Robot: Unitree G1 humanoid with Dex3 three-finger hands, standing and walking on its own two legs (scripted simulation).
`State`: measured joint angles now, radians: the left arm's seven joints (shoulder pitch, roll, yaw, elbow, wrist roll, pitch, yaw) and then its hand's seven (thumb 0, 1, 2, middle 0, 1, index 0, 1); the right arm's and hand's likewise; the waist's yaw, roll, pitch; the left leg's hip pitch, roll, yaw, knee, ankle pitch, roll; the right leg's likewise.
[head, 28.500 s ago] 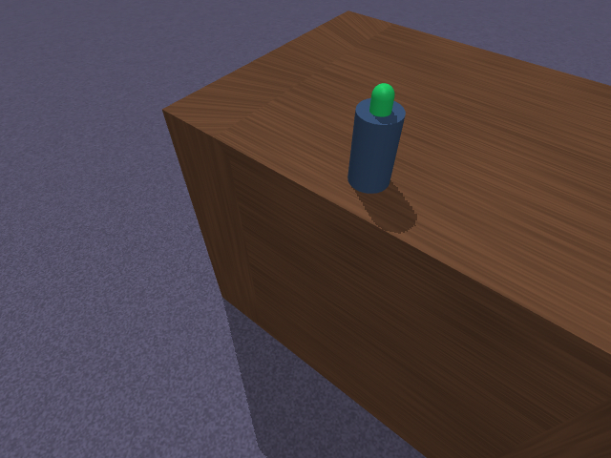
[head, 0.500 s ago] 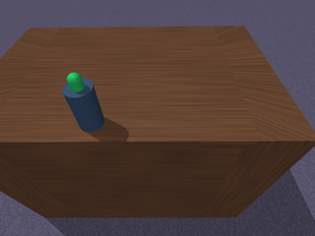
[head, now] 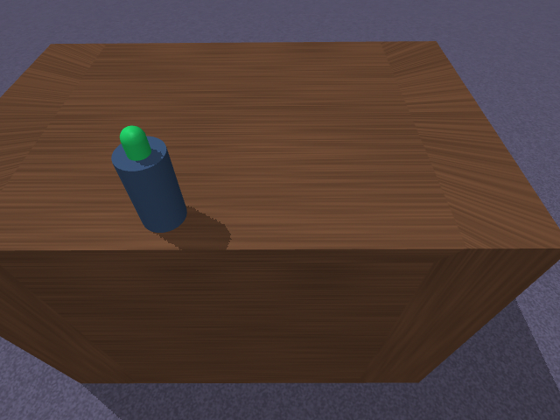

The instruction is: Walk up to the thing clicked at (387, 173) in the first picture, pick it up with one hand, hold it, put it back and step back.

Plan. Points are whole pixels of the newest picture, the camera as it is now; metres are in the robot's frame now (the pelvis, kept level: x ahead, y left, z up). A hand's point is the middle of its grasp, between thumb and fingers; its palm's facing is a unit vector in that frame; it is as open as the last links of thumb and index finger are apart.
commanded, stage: stand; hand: left
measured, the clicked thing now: (149, 177) +0.43 +0.22 +0.11
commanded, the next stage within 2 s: step back in 0.88 s
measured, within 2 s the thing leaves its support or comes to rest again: neither
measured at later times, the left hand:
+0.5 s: hand out of the picture +0.08 +0.26 -0.16, palm faces -0.04 -0.94 -0.35, open 7.4 cm
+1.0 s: hand out of the picture +0.09 +0.26 -0.16, palm faces -0.02 -0.93 -0.37, open 7.4 cm
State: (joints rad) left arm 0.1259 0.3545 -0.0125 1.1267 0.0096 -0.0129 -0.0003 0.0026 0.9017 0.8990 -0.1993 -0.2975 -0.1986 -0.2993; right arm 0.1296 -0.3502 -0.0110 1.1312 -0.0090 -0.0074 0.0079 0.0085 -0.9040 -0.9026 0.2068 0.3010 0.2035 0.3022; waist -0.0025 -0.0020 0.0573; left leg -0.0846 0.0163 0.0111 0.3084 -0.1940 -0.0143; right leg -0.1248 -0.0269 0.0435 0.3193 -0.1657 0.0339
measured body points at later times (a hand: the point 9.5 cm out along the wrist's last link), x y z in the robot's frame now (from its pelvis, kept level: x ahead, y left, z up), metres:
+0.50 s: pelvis +0.00 +0.00 +0.00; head +0.02 +0.00 +0.45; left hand +0.08 +0.30 -0.13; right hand +0.08 -0.30 -0.13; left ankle -0.02 +0.13 -0.75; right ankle +0.01 -0.14 -0.75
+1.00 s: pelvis +0.00 +0.00 -0.01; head +0.04 +0.00 +0.44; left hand +0.09 +0.31 -0.14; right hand +0.08 -0.31 -0.13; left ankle -0.02 +0.13 -0.75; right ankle +0.01 -0.14 -0.75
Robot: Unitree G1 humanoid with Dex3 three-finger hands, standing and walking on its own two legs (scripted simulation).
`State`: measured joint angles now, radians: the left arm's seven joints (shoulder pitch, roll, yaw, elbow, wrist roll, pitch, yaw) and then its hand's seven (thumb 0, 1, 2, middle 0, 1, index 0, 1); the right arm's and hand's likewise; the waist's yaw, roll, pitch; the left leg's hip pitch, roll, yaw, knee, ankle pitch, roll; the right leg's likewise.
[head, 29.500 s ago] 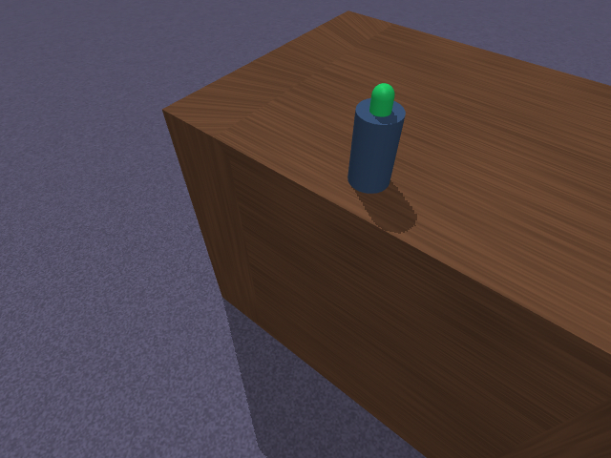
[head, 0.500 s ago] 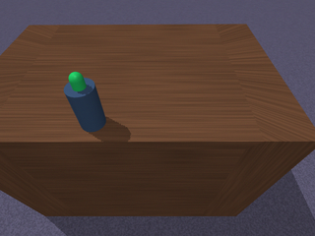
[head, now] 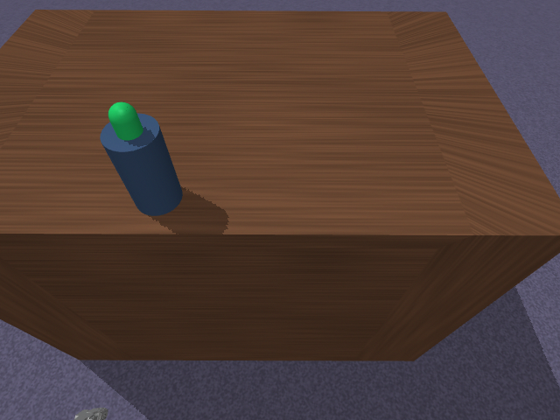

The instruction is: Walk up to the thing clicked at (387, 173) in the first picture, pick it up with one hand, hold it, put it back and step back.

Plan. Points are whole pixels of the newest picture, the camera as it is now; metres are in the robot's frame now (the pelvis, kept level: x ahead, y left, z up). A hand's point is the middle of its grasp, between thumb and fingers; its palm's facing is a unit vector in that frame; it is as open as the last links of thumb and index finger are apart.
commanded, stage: step back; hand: left
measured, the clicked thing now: (141, 157) +0.44 +0.22 +0.11
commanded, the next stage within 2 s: none
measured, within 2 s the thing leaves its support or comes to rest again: neither
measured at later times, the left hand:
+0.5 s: hand out of the picture +0.04 +0.30 -0.18, palm faces -0.07 -0.94 -0.34, open 7.4 cm
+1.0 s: hand out of the picture -0.05 +0.29 -0.14, palm faces -0.08 -0.91 -0.40, open 7.4 cm
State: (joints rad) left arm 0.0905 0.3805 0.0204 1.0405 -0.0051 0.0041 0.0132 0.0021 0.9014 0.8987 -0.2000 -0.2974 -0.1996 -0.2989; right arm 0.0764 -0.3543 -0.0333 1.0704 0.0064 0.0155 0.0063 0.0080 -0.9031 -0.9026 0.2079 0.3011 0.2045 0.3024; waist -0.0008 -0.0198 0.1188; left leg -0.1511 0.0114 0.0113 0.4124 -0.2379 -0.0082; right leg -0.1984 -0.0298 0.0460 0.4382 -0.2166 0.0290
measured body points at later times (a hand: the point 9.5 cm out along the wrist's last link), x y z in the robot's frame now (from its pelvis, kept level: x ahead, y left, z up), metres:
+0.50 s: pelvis -0.09 +0.05 -0.01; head -0.02 +0.09 +0.43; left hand +0.04 +0.35 -0.15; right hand -0.05 -0.27 -0.11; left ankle -0.11 +0.15 -0.74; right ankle -0.10 -0.10 -0.66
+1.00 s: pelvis -0.20 +0.04 -0.01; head -0.13 +0.03 +0.43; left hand -0.05 +0.34 -0.11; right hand -0.12 -0.29 -0.13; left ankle -0.24 +0.19 -0.68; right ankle -0.15 -0.07 -0.74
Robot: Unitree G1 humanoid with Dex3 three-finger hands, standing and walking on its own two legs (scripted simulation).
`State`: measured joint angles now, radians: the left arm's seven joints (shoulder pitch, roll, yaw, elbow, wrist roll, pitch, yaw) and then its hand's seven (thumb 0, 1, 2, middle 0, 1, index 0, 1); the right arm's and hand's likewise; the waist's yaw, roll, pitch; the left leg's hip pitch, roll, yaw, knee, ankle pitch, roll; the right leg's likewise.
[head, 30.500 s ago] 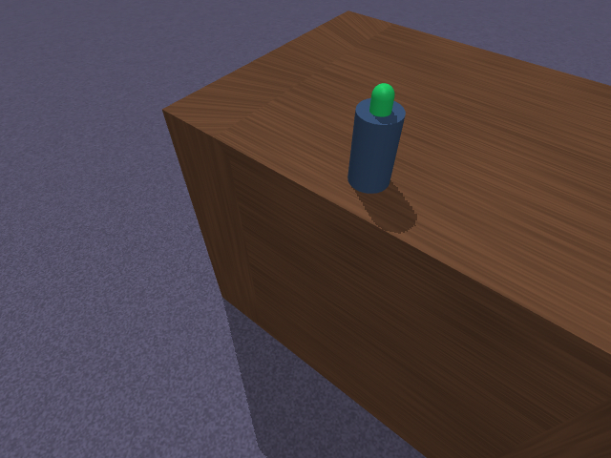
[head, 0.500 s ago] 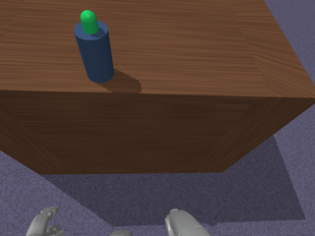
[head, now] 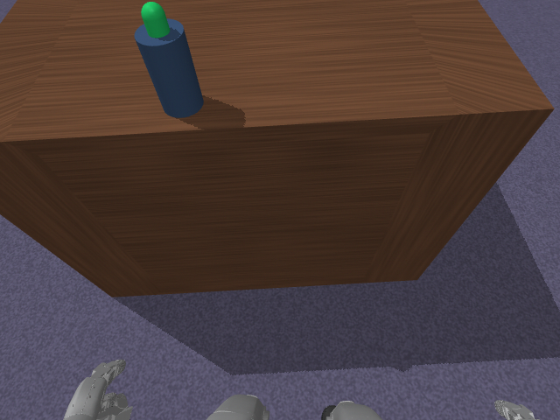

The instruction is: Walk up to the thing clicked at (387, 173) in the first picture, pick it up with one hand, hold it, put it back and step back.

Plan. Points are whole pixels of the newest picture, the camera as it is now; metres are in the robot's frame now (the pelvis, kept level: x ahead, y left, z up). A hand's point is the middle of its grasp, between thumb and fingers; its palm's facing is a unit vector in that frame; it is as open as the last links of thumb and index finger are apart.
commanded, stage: step back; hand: left
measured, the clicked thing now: (168, 60) +0.62 +0.22 +0.12
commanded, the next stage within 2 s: none
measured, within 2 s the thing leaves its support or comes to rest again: neither
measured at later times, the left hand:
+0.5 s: hand out of the picture -0.07 +0.25 -0.17, palm faces -0.06 -0.92 -0.39, open 7.4 cm
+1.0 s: hand out of the picture -0.19 +0.20 -0.15, palm faces +0.05 -0.93 -0.35, open 7.4 cm
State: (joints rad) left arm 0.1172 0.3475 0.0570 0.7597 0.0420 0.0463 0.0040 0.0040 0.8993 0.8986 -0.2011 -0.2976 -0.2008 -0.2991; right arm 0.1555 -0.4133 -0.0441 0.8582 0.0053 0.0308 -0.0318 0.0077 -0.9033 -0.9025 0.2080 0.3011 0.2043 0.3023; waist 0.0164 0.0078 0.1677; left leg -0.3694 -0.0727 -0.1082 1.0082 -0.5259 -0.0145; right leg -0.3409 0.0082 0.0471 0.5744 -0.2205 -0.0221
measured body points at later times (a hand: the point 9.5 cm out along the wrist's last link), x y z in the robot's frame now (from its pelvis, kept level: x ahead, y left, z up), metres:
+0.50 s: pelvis -0.15 -0.03 -0.02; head -0.08 -0.02 +0.43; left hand -0.07 +0.29 -0.14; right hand -0.01 -0.36 -0.11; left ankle -0.05 +0.13 -0.73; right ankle -0.18 -0.17 -0.74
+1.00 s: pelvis -0.30 -0.06 -0.01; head -0.25 -0.04 +0.44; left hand -0.19 +0.25 -0.13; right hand -0.21 -0.37 -0.12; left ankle -0.30 +0.05 -0.73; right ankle -0.28 -0.19 -0.67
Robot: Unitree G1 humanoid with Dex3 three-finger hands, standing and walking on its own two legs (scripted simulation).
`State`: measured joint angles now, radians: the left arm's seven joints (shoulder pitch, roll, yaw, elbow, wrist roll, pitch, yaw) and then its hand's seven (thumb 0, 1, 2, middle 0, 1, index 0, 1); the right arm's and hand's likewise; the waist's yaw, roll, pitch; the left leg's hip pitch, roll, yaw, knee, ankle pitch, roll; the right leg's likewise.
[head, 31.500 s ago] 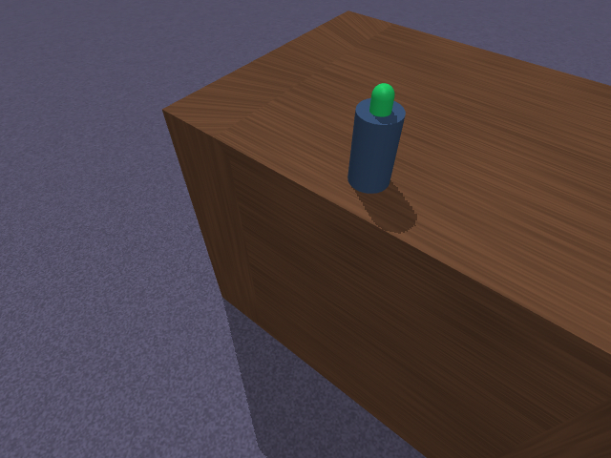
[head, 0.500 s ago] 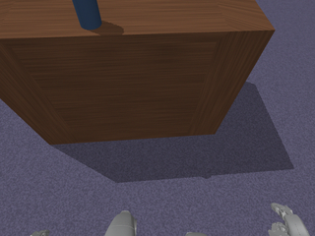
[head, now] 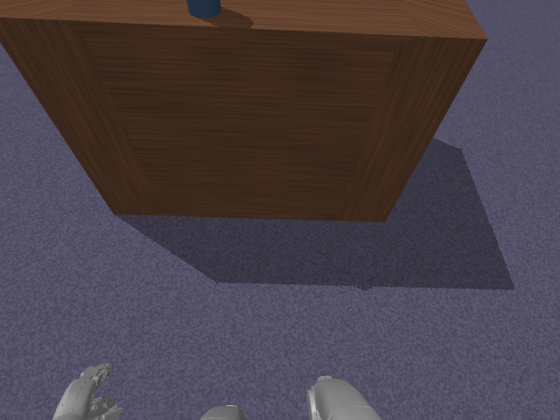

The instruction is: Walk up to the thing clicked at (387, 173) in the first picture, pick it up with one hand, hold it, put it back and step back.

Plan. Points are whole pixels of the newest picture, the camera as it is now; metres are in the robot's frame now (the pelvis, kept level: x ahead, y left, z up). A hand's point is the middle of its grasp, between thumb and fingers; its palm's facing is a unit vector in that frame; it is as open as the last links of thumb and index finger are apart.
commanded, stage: step back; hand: left
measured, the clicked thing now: out of the picture +0.95 +0.21 +0.13
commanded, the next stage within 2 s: stand in 1.40 s
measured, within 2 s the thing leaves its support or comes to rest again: neither
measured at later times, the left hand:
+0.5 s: hand out of the picture -0.06 +0.26 -0.13, palm faces +0.00 -0.90 -0.44, open 7.4 cm
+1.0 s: hand out of the picture -0.07 +0.24 -0.14, palm faces +0.02 -0.93 -0.36, open 7.4 cm
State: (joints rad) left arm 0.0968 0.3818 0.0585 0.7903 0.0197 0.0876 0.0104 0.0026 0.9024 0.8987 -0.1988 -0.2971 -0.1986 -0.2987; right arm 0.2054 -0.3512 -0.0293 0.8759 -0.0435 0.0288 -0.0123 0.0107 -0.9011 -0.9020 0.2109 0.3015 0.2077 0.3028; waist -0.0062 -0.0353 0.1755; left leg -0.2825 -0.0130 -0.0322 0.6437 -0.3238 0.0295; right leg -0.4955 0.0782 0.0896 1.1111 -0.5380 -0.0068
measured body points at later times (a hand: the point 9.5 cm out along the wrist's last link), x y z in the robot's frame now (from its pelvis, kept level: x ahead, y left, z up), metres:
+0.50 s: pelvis -0.14 -0.02 +0.00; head -0.12 -0.04 +0.45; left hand -0.06 +0.30 -0.10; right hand -0.08 -0.35 -0.13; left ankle -0.15 +0.12 -0.71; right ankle -0.12 -0.16 -0.73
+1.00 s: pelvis -0.12 -0.02 +0.01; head -0.10 -0.03 +0.46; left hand -0.07 +0.29 -0.11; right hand -0.04 -0.34 -0.12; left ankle -0.11 +0.12 -0.70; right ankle -0.12 -0.14 -0.73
